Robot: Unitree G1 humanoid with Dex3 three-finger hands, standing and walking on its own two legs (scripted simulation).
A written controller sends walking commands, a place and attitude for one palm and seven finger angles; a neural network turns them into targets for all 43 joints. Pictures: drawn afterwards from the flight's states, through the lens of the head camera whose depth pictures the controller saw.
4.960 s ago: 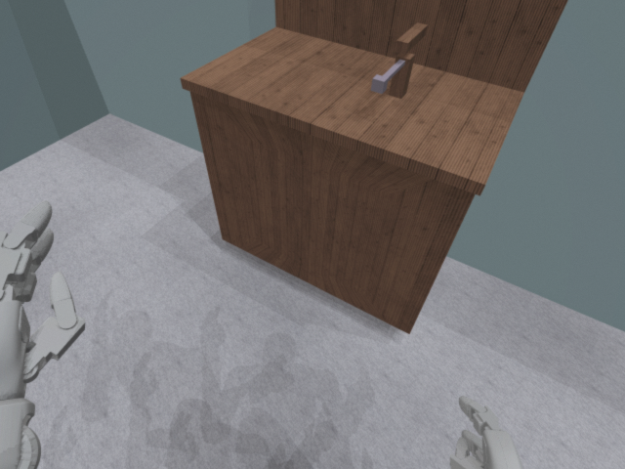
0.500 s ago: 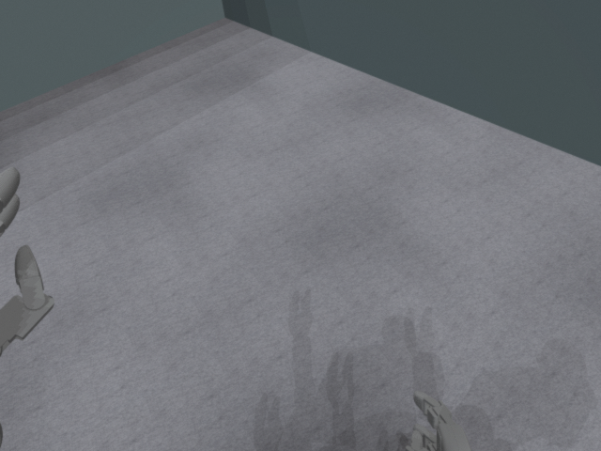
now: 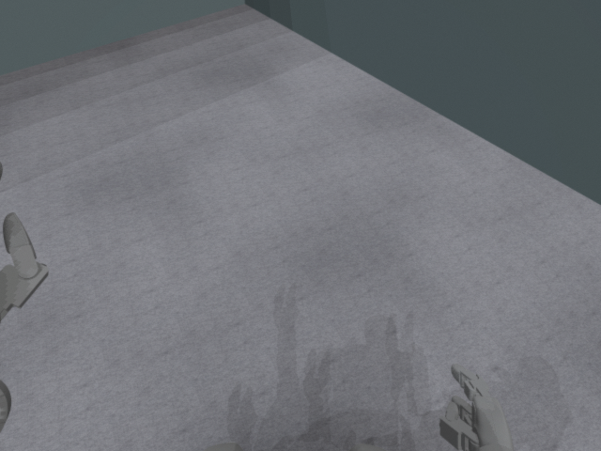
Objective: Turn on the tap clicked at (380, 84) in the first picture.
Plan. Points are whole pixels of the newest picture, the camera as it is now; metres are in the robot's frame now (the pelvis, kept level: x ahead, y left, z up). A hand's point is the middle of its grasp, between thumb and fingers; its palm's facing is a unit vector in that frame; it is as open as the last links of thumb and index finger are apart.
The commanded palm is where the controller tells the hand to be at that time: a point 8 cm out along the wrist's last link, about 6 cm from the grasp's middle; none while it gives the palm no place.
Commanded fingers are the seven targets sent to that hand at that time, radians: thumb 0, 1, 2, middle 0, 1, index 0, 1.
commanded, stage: walk around to get in front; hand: left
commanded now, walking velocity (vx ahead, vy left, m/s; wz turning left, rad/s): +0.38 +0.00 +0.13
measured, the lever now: out of the picture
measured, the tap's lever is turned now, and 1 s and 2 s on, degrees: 0 0 0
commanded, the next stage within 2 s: turn to face it in 0.22 s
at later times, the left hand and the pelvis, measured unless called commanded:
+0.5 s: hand (124, 190) +0.33 +0.21 +0.19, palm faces +0.48 -0.76 -0.44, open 7.4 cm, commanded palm +0.28 +0.25 +0.19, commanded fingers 0.00 0.90 0.90 -0.20 -0.30 -0.20 -0.30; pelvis +0.15 -0.04 +0.01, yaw +5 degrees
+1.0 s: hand (256, 133) +0.45 +0.09 +0.18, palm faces +0.21 -0.81 -0.54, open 7.4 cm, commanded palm +0.39 +0.15 +0.19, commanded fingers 0.00 0.90 0.90 -0.20 -0.30 -0.20 -0.30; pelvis +0.18 -0.10 +0.00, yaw -11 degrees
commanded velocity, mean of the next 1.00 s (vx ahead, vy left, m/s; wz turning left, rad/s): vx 0.09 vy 0.00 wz -0.32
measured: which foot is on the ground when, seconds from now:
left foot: down 0.00-0.22, up 0.24-0.54, down 0.56-0.90, up 0.92-1.00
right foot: up 0.00-0.20, down 0.22-0.56, up 0.58-0.88, down 0.90-1.00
